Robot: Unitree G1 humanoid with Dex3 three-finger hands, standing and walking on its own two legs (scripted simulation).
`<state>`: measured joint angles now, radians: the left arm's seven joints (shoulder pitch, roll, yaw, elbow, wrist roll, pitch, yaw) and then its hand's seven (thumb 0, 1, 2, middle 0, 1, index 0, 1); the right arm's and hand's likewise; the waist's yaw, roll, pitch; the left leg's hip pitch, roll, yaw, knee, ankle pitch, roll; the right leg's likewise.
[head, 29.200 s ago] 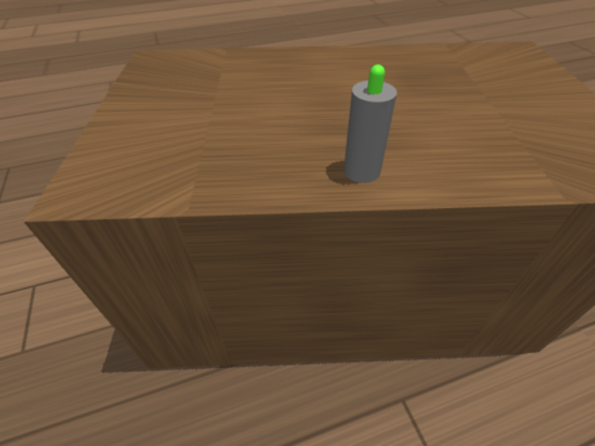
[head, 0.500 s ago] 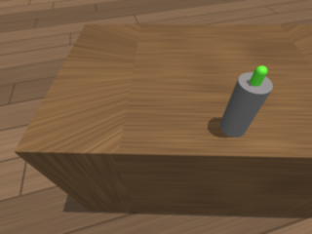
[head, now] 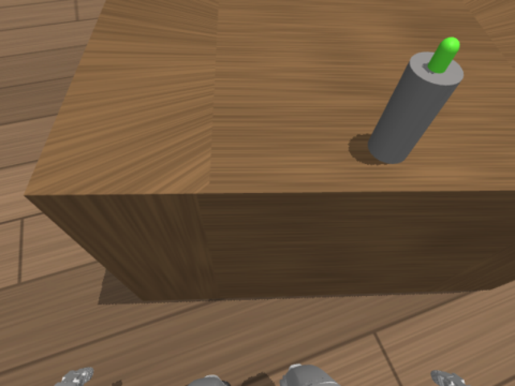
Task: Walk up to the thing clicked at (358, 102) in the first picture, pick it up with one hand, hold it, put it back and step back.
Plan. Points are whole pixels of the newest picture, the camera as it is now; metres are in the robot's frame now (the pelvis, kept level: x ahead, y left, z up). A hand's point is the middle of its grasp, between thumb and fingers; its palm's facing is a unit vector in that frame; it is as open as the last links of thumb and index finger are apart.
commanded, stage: step back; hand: right
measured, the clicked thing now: (414, 103) +0.54 -0.26 +0.10
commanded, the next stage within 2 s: none
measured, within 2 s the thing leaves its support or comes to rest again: neither
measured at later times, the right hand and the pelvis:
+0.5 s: hand out of the picture -0.01 -0.26 -0.15, palm faces -0.09 +0.90 -0.43, open 7.4 cm; pelvis -0.12 +0.01 -0.01, yaw +1 degrees
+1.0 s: hand out of the picture -0.16 -0.31 -0.15, palm faces +0.01 +0.93 -0.38, open 7.4 cm; pelvis -0.27 -0.04 +0.00, yaw -3 degrees
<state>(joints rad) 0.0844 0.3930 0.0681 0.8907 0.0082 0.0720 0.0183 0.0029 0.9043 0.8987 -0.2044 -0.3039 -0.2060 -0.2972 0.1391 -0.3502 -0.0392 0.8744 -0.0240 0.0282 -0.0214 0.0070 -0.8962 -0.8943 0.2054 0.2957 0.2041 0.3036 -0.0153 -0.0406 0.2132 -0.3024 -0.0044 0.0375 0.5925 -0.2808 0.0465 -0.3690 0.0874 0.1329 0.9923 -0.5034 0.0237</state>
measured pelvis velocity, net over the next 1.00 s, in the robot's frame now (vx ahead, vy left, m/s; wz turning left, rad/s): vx -0.27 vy -0.04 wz -0.05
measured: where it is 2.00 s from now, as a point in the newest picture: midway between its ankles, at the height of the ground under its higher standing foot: outside the picture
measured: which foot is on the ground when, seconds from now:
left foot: down 0.00-0.14, up 0.16-0.44, down 0.46-0.90, up 0.92-1.00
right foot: up 0.00-0.08, down 0.10-0.48, up 0.50-0.84, down 0.86-1.00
